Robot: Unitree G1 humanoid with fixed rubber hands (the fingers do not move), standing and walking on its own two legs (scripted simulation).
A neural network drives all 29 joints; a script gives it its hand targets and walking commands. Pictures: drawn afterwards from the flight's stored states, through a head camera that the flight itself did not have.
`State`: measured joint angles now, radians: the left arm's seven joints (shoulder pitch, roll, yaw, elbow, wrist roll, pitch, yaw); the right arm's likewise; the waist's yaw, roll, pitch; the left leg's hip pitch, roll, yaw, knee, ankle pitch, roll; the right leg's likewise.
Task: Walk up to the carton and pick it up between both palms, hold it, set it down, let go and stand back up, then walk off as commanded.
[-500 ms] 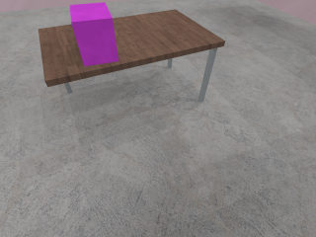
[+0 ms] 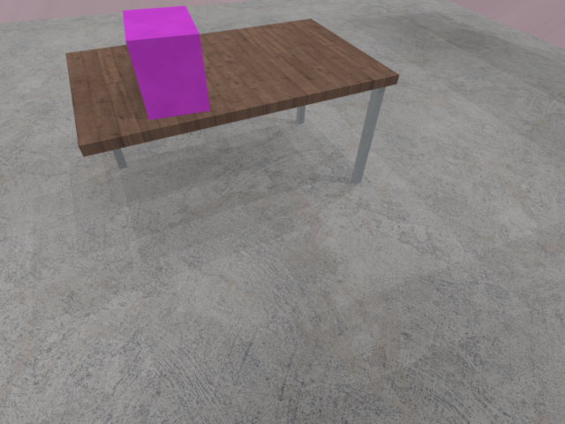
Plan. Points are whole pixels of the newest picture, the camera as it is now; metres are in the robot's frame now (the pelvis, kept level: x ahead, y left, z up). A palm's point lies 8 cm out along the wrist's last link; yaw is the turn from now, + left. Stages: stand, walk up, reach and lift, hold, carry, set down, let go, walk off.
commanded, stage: stand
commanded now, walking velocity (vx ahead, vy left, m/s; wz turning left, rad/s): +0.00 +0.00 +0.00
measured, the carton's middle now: (167, 61) +1.24 +0.45 -0.03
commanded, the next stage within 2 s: walk up in 0.12 s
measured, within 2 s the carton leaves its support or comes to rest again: neither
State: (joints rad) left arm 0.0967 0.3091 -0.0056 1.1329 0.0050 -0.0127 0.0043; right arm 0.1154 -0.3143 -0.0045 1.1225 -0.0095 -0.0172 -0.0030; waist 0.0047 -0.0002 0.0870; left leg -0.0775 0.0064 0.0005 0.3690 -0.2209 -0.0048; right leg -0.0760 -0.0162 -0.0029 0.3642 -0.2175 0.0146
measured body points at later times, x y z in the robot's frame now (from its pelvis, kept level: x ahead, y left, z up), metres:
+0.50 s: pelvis +0.01 +0.01 -0.02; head +0.02 +0.02 +0.43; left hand +0.05 +0.33 -0.14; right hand +0.10 -0.29 -0.14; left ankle +0.02 +0.12 -0.73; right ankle -0.01 -0.13 -0.75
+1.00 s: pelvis +0.13 +0.01 -0.05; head +0.14 +0.03 +0.40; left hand +0.14 +0.34 -0.17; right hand +0.26 -0.28 -0.16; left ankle +0.05 +0.13 -0.74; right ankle +0.27 -0.08 -0.75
